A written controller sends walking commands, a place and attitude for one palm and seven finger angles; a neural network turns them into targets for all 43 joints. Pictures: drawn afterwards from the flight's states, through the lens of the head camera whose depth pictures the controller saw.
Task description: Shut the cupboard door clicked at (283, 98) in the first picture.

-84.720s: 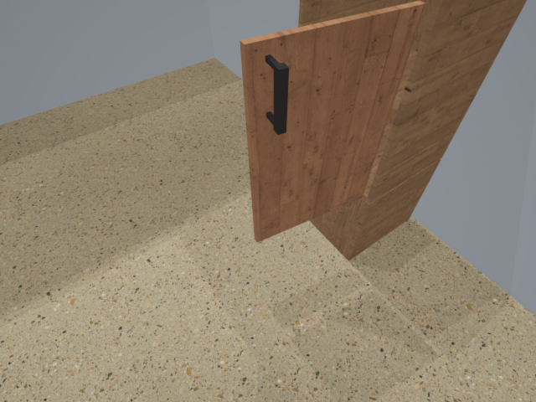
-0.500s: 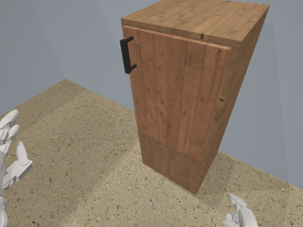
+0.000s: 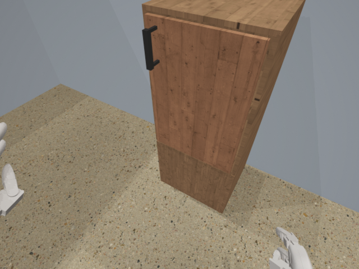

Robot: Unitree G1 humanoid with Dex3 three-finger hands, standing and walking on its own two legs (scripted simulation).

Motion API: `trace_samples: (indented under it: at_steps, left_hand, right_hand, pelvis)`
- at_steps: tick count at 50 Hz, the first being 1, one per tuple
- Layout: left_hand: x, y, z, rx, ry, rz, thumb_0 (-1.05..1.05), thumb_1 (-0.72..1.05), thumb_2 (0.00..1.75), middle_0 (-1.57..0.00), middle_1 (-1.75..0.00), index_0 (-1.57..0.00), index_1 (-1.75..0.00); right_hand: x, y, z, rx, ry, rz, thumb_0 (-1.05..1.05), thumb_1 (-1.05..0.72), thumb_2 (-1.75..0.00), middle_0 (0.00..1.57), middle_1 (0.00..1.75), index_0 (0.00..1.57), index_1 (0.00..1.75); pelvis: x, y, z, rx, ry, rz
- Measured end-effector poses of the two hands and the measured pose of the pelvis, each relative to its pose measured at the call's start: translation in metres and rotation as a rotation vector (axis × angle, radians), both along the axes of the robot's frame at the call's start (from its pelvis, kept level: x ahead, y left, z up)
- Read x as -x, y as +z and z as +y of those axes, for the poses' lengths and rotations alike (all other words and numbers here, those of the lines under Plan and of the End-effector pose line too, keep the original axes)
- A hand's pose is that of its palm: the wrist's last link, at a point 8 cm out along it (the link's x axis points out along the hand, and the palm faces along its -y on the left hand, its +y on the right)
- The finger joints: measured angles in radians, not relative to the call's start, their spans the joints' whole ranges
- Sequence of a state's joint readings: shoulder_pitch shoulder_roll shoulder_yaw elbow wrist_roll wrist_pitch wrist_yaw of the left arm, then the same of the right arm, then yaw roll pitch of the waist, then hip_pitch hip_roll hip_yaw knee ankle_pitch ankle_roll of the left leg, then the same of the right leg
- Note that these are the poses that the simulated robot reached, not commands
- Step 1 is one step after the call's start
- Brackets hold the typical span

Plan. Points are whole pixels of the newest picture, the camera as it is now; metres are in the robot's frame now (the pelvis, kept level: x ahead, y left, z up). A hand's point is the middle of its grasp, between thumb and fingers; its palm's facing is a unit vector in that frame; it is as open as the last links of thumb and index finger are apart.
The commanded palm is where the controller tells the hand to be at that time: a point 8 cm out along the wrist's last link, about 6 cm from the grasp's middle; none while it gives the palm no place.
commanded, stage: step back with the hand held close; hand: left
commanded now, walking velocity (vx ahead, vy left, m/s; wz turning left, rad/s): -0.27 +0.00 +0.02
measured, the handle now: (152, 48) +0.74 +0.14 +0.16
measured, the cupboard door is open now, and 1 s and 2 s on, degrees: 0 0 0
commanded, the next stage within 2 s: stop stepping back and stand still in 0.54 s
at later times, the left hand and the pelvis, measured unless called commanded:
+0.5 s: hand out of the picture +0.07 +0.32 +0.19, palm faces +0.55 -0.74 -0.39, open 7.4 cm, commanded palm -0.02 +0.34 +0.19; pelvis -0.12 +0.02 -0.02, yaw +8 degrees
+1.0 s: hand out of the picture -0.05 +0.33 +0.18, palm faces +0.36 -0.85 -0.38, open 7.4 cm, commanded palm -0.12 +0.38 +0.19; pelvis -0.27 +0.08 +0.01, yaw -1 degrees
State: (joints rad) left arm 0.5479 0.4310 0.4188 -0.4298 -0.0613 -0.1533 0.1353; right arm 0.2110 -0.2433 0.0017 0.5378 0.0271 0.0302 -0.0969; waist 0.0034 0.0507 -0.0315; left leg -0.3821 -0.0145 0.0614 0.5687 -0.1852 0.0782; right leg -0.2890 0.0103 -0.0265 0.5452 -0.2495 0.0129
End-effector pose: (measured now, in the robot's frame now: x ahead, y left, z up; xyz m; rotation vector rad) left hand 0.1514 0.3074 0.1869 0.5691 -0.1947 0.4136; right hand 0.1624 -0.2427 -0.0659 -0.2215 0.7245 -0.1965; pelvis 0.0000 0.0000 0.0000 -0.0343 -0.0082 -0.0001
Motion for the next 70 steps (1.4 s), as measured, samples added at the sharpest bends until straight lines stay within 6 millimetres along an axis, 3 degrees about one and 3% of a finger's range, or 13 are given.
trace_samples:
  at_steps: [6,14,24,32,36,39,43,47,55,58,62,65,70]
  left_hand:
    - [0.036,-0.011,0.004,0.016,0.041,-0.029,0.02,0.89,0.90,-0.21,-0.30,-0.22,-0.30]
    - [0.089,0.004,0.006,-0.030,0.043,-0.141,0.02,0.89,0.90,-0.22,-0.30,-0.22,-0.30]
    - [0.123,0.009,0.040,-0.029,0.027,-0.229,0.02,0.89,0.90,-0.22,-0.30,-0.22,-0.30]
    - [0.205,0.011,0.043,-0.075,0.027,-0.219,0.02,0.89,0.90,-0.21,-0.30,-0.21,-0.30]
    - [0.236,0.010,0.048,-0.032,0.037,-0.223,0.02,0.89,0.90,-0.21,-0.30,-0.22,-0.30]
    - [0.243,0.010,0.063,0.021,0.058,-0.261,0.02,0.89,0.90,-0.22,-0.30,-0.22,-0.30]
    - [0.228,0.001,0.085,0.098,0.046,-0.282,0.02,0.89,0.90,-0.21,-0.30,-0.21,-0.30]
    - [0.220,-0.002,0.083,0.113,-0.038,-0.172,0.02,0.90,0.90,-0.21,-0.30,-0.21,-0.30]
    - [0.282,0.028,0.057,-0.054,-0.207,-0.023,0.02,0.89,0.90,-0.21,-0.30,-0.22,-0.30]
    - [0.305,0.030,0.065,-0.149,-0.165,-0.052,0.02,0.89,0.90,-0.22,-0.30,-0.22,-0.30]
    - [0.317,0.029,0.089,-0.089,-0.056,-0.137,0.02,0.89,0.90,-0.22,-0.30,-0.22,-0.30]
    - [0.315,0.014,0.104,0.024,0.025,-0.155,0.01,0.89,0.90,-0.22,-0.30,-0.22,-0.30]
    - [0.299,-0.008,0.103,0.141,0.000,-0.152,0.02,0.89,0.90,-0.21,-0.30,-0.21,-0.30]
  right_hand:
    - [0.032,-0.009,0.007,0.016,0.043,0.030,0.02,-0.91,-0.89,0.20,0.30,0.20,0.30]
    - [0.064,-0.016,0.015,0.042,0.104,0.070,0.02,-0.91,-0.89,0.20,0.30,0.20,0.30]
    - [0.103,-0.015,0.043,0.051,0.106,0.023,0.02,-0.91,-0.89,0.20,0.30,0.20,0.29]
    - [0.124,-0.014,0.074,-0.019,0.201,-0.063,0.02,-0.91,-0.89,0.20,0.30,0.20,0.30]
    - [0.155,-0.013,0.086,-0.014,0.218,-0.005,0.02,-0.91,-0.89,0.20,0.30,0.20,0.30]
    - [0.182,-0.001,0.093,0.007,0.182,0.001,0.02,-0.91,-0.89,0.20,0.30,0.20,0.30]
    - [0.213,0.000,0.094,0.035,0.111,-0.052,0.02,-0.91,-0.89,0.20,0.30,0.20,0.30]
    - [0.262,0.011,0.098,0.008,0.037,-0.051,0.02,-0.91,-0.89,0.20,0.30,0.20,0.30]
    - [0.352,0.014,0.086,0.002,-0.074,0.070,0.02,-0.90,-0.89,0.20,0.30,0.20,0.30]
    - [0.369,-0.010,0.075,0.020,-0.073,0.106,0.02,-0.90,-0.89,0.20,0.30,0.20,0.30]
    - [0.389,-0.023,0.074,0.016,-0.096,0.170,0.02,-0.91,-0.89,0.20,0.30,0.20,0.29]
    - [0.394,-0.019,0.079,0.020,-0.112,0.155,0.02,-0.91,-0.89,0.20,0.30,0.20,0.29]
    - [0.380,-0.014,0.093,0.073,-0.080,0.122,0.02,-0.91,-0.89,0.20,0.30,0.20,0.29]
  pelvis:
    - [0.028,-0.005,0.000,0.009,0.054,-0.011]
    - [0.059,-0.010,0.003,0.010,0.093,-0.014]
    - [0.111,-0.016,0.023,0.091,0.131,-0.025]
    - [0.171,-0.026,0.026,0.030,0.103,0.066]
    - [0.194,-0.015,0.040,0.008,0.051,0.019]
    - [0.200,-0.007,0.051,-0.020,0.025,0.011]
    - [0.228,-0.013,0.072,-0.007,0.039,-0.014]
    - [0.258,0.000,0.079,-0.005,-0.001,-0.038]
    - [0.292,0.019,0.083,0.020,-0.031,0.002]
    - [0.311,0.000,0.086,-0.019,-0.055,0.015]
    - [0.319,0.000,0.092,-0.014,-0.048,-0.016]
    - [0.315,0.004,0.097,-0.035,-0.044,-0.014]
    - [0.309,0.001,0.115,-0.031,-0.001,-0.016]
